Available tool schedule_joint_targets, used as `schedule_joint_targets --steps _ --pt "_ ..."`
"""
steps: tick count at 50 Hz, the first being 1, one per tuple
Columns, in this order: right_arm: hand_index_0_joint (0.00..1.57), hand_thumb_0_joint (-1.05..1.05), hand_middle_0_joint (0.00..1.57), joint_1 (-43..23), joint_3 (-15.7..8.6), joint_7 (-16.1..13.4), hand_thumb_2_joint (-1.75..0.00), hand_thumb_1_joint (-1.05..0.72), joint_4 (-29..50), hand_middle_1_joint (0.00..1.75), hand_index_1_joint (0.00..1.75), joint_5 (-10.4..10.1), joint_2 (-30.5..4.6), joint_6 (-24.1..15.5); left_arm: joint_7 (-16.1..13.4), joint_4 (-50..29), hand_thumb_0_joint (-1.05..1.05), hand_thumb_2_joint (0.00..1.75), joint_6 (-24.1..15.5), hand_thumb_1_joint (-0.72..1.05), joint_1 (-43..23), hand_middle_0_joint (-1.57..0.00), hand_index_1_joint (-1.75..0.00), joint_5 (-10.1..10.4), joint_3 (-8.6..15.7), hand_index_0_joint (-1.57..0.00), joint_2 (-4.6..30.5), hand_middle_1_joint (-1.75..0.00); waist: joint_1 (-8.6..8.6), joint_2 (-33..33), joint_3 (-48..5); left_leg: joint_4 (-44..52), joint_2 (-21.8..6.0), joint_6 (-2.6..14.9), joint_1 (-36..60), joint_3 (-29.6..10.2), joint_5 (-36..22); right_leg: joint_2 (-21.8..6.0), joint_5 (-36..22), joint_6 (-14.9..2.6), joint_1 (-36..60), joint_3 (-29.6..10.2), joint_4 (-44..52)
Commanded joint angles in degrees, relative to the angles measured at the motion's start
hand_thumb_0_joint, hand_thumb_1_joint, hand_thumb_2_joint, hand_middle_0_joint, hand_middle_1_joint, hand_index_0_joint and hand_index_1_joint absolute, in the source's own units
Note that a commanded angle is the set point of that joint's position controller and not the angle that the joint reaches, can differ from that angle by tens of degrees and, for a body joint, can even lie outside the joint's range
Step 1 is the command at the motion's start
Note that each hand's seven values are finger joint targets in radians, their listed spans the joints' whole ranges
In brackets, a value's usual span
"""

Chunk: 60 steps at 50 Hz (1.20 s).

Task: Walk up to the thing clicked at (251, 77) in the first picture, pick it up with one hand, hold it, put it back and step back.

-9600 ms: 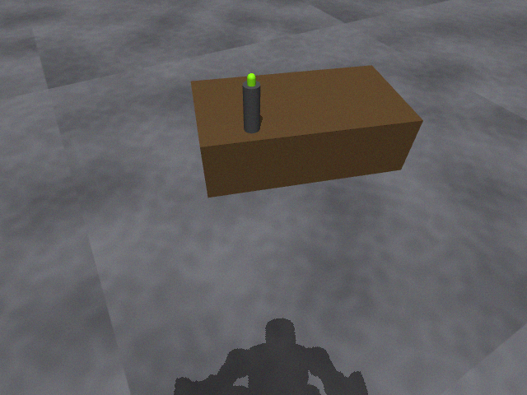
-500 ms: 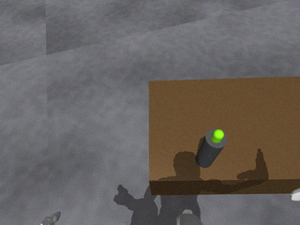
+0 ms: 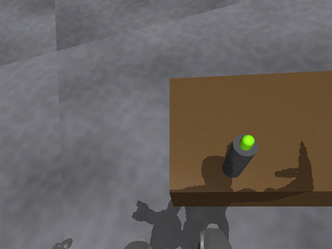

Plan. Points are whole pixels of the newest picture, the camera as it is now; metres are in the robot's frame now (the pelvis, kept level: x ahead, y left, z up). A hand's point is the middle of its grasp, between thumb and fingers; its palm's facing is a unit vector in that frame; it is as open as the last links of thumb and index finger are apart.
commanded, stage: go down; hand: right
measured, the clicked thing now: (239, 155) +0.44 -0.22 -0.24
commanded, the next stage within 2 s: approach in 0.90 s
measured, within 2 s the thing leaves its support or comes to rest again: neither
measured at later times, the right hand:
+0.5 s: hand out of the picture +0.34 -0.41 +0.00, palm faces +0.20 +0.97 -0.14, open 16.8 cm
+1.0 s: hand out of the picture +0.36 -0.41 +0.01, palm faces +0.22 +0.97 -0.13, open 17.0 cm
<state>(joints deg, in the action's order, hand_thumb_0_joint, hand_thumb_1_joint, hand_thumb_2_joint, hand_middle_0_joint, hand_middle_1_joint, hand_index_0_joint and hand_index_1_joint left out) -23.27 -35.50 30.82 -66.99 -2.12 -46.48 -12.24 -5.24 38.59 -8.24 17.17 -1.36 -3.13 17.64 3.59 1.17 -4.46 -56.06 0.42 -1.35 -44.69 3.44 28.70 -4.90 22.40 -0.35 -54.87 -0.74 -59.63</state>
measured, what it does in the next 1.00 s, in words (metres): stands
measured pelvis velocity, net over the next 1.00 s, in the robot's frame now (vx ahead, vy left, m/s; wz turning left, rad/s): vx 0.00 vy -0.01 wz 0.01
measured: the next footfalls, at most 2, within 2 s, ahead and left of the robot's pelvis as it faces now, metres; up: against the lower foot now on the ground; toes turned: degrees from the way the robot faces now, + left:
none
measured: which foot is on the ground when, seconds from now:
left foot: down 0.00-1.00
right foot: down 0.00-1.00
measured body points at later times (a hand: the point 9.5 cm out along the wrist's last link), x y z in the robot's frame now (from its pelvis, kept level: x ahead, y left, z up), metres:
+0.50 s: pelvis +0.00 -0.01 +0.00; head +0.12 -0.06 +0.43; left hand +0.09 +0.27 -0.09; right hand +0.32 -0.46 +0.01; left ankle -0.02 +0.14 -0.67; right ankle +0.06 -0.11 -0.67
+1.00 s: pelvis +0.00 -0.01 -0.01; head +0.13 -0.06 +0.42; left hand +0.08 +0.27 -0.10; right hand +0.34 -0.46 +0.02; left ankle -0.02 +0.14 -0.67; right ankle +0.06 -0.11 -0.67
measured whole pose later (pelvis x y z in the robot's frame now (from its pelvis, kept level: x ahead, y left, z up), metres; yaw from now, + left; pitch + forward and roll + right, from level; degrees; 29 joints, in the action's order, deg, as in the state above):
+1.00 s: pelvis +0.00 -0.01 -0.01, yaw +0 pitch +20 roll +5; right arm -32.0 -38.0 32.6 -71.7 -2.6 -51.6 -15.1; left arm -3.6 37.9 -6.2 17.3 -1.3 -4.6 18.2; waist 5.0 1.4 -4.4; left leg -58.0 0.8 -1.7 -49.2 3.9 28.9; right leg -5.1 22.9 -0.8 -60.0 -1.5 -62.5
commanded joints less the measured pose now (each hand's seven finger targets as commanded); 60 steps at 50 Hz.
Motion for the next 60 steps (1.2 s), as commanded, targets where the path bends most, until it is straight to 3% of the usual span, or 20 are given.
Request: schedule_joint_targets --steps 1,5,8,16,18,20,24,26,31,32,34,39,49,50,52,53,54,55,58,60 --pt "0.05 0.0 0.07 -13.2 -4.0 0.1 -0.07 0.37 9.6 0.04 0.04 -1.8 -24.5 -3.6 -1.1 -4.0 0.0 0.92 -1.1 0.88 5.0 -0.2 -0.31 0.0 4.2 -0.2 12.4 -0.3 -1.02 -12.7 -20.5 6.6 1.5 3.05 -2.9 -0.6 -11.7 1.6 -13.5 -0.77 26.0 -3.0 7.3" --pt "0.05 0.0 0.06 -13.3 -4.3 0.4 -0.07 0.39 8.8 0.04 0.04 -2.2 -24.8 -3.7 -0.9 -4.5 0.0 0.91 -1.0 0.89 4.6 -0.2 -0.3 0.1 4.0 -0.2 12.5 -0.3 -1.2 -12.4 -20.1 7.0 1.5 2.98 -2.6 -0.5 -11.0 1.5 -11.5 -0.92 25.5 -3.5 8.0" --pt "0.05 0.0 0.06 -13.0 -5.0 0.3 -0.08 0.41 8.0 0.05 0.05 -1.9 -25.9 -3.8 -0.8 -3.8 0.0 0.92 -0.8 0.89 5.8 -0.2 -0.3 0.0 4.0 -0.19 12.5 -0.3 -1.07 -11.7 -22.1 6.6 1.4 2.81 -1.2 -0.7 -14.8 1.8 -16.2 -1.29 25.9 -2.7 6.3" --pt "0.05 0.0 0.06 -14.9 -5.0 1.0 -0.07 0.38 8.1 0.04 0.04 -2.1 -26.0 -4.5 -0.1 -3.8 0.0 0.92 0.1 0.89 5.7 -0.19 -0.3 0.0 4.1 -0.19 12.7 -0.3 -0.85 -13.5 -22.8 5.9 1.4 3.09 -3.0 -0.4 -14.4 1.5 -18.1 -0.8 27.2 -3.3 5.9" --pt "0.05 0.0 0.06 -13.7 -3.9 1.1 -0.07 0.39 6.2 0.04 0.04 -1.9 -24.4 -4.2 0.0 -3.9 0.0 0.92 0.2 0.89 5.9 -0.2 -0.3 0.1 4.3 -0.19 12.9 -0.3 -0.34 -11.7 -20.9 6.3 1.5 2.92 -2.7 -0.4 -14.3 1.7 -16.8 -1.2 25.6 -3.1 6.0" --pt "0.06 0.0 0.07 -17.3 -5.6 0.9 -0.07 0.38 9.7 0.04 0.04 -2.1 -27.6 -4.8 0.1 -3.8 0.0 0.92 0.4 0.89 5.8 -0.2 -0.3 0.1 4.0 -0.19 12.7 -0.3 -0.79 -12.9 -22.7 6.1 1.6 3.04 -3.1 -0.3 -13.7 1.5 -16.7 -0.88 26.5 -3.5 6.1" --pt "0.05 0.0 0.06 -17.4 -4.1 0.7 -0.07 0.4 7.8 0.04 0.04 -2.0 -25.8 -4.9 0.3 -4.3 0.0 0.92 0.4 0.88 5.4 -0.2 -0.3 0.3 3.8 -0.19 12.6 -0.3 -0.03 -12.9 -21.0 6.5 1.6 3.0 -4.2 -0.3 -11.9 1.4 -13.5 -0.9 26.3 -3.6 6.7" --pt "0.05 0.0 0.07 -17.2 -4.8 0.6 -0.07 0.39 8.0 0.04 0.04 -1.9 -26.9 -4.8 0.3 -4.0 0.0 0.92 0.5 0.89 5.7 -0.2 -0.3 0.3 4.3 -0.19 13.3 -0.3 -0.6 -13.6 -20.8 6.5 1.6 3.17 -4.4 -0.3 -10.7 1.3 -12.0 -0.78 25.8 -4.0 7.4" --pt "0.05 0.0 0.06 -17.4 -4.1 1.0 -0.07 0.4 5.7 0.04 0.04 -2.3 -25.6 -4.8 0.5 -3.8 0.0 0.92 0.7 0.89 6.0 -0.2 -0.3 0.2 4.2 -0.19 13.3 -0.3 -0.22 -12.7 -20.9 6.0 1.7 3.01 -5.2 0.0 -11.4 0.9 -13.8 -0.42 26.0 -4.7 7.0" --pt "0.05 0.0 0.06 -19.2 -5.2 0.9 -0.07 0.4 8.0 0.04 0.04 -2.3 -27.7 -5.2 0.6 -3.7 0.0 0.91 0.7 0.89 5.9 -0.2 -0.3 0.2 4.1 -0.19 13.3 -0.3 -0.65 -13.8 -21.7 5.6 1.7 3.1 -5.5 0.0 -11.2 0.7 -13.9 -0.35 26.3 -5.1 7.0" --pt "0.05 0.0 0.06 -19.1 -5.4 0.9 -0.07 0.41 7.1 0.04 0.04 -2.2 -27.8 -5.4 0.6 -4.0 0.0 0.91 0.9 0.89 6.2 -0.19 -0.3 0.1 3.9 -0.19 13.3 -0.3 -0.78 -13.7 -22.5 5.6 1.6 3.1 -4.9 -0.1 -11.5 0.7 -14.4 -0.46 26.7 -5.0 6.8" --pt "0.06 0.0 0.07 -20.9 -4.1 1.2 -0.06 0.41 6.3 0.04 0.04 -2.4 -26.8 -5.6 0.5 -4.4 0.0 0.91 0.6 0.89 5.4 -0.2 -0.3 0.4 3.8 -0.19 13.2 -0.3 -0.08 -13.9 -19.9 5.9 1.7 3.08 -7.6 -0.2 -7.2 0.3 -6.0 -0.38 25.1 -5.8 8.3" --pt "0.05 0.0 0.06 -23.4 -6.2 1.4 -0.08 0.4 6.6 0.05 0.05 -2.4 -31.2 -6.5 0.2 -4.0 0.0 0.91 0.8 0.89 6.5 -0.19 -0.3 0.1 2.9 -0.19 13.3 -0.3 -0.18 -13.9 -23.9 4.4 1.7 3.01 -6.5 -0.3 -11.5 1.3 -13.1 -1.15 24.2 -3.8 4.5" --pt "0.04 0.0 0.04 -20.0 -4.6 1.8 -0.08 0.48 2.3 0.05 0.05 -2.5 -27.9 -5.9 0.3 -4.0 0.0 0.93 1.0 0.87 6.3 -0.19 -0.3 0.2 2.7 -0.18 13.0 -0.29 0.28 -12.7 -22.4 4.5 1.8 2.9 -6.2 -0.1 -11.9 1.4 -13.4 -1.22 23.3 -3.7 4.7" --pt "0.05 0.0 0.05 -23.3 -6.3 1.9 -0.08 0.46 6.1 0.05 0.05 -3.3 -29.8 -6.6 0.5 -4.0 0.0 0.92 0.9 0.87 6.5 -0.2 -0.3 0.2 2.9 -0.19 13.3 -0.29 0.34 -13.2 -23.1 4.3 1.7 2.86 -6.5 -0.5 -11.5 1.5 -12.4 -1.23 22.9 -3.7 4.1" --pt "0.04 0.0 0.05 -20.5 -4.5 2.2 -0.09 0.47 1.6 0.05 0.05 -3.4 -26.3 -6.6 0.6 -3.7 0.0 0.93 0.8 0.86 6.1 -0.2 -0.3 0.1 2.7 -0.18 13.0 -0.29 0.68 -11.9 -21.8 3.2 1.9 2.89 -8.2 -0.2 -11.7 1.4 -13.3 -1.24 21.8 -3.8 3.2" --pt "0.05 0.0 0.05 -20.3 -4.3 2.5 -0.09 0.46 1.3 0.05 0.05 -3.8 -25.9 -7.2 0.7 -3.6 0.0 0.92 0.7 0.87 5.5 -0.2 -0.3 0.0 2.6 -0.19 12.9 -0.29 0.79 -11.6 -19.6 2.8 1.7 2.8 -9.2 -0.4 -11.1 1.6 -11.8 -1.38 19.2 -3.5 2.4" --pt "0.04 0.0 0.05 -21.6 -4.4 2.6 -0.09 0.48 1.1 0.05 0.05 -4.2 -25.0 -8.1 0.9 -3.4 0.0 0.92 0.6 0.87 5.9 -0.2 -0.3 -0.1 2.7 -0.19 13.0 -0.29 1.55 -10.3 -19.7 1.6 1.8 2.7 -10.8 -0.3 -10.9 1.4 -11.8 -1.39 18.1 -3.8 0.9" --pt "0.04 0.0 0.04 -20.7 -4.2 3.3 -0.09 0.51 -0.5 0.06 0.06 -6.1 -21.7 -11.7 1.7 -4.1 0.0 0.92 0.0 0.86 3.7 -0.2 -0.3 -0.3 2.0 -0.19 12.5 -0.29 1.2 -9.3 -18.0 -3.2 1.8 2.77 -16.5 -0.3 -8.1 1.3 -8.7 -1.45 11.8 -3.9 -3.0" --pt "0.04 0.0 0.04 -21.9 -5.2 3.9 -0.09 0.52 0.6 0.06 0.06 -7.9 -20.8 -15.0 2.1 -4.7 0.0 0.92 -0.6 0.86 3.2 -0.2 -0.3 -0.5 1.7 -0.19 12.3 -0.29 1.35 -8.8 -20.6 -7.2 1.9 2.64 -20.4 -0.3 -7.4 1.1 -8.4 -1.57 8.8 -4.4 -7.1"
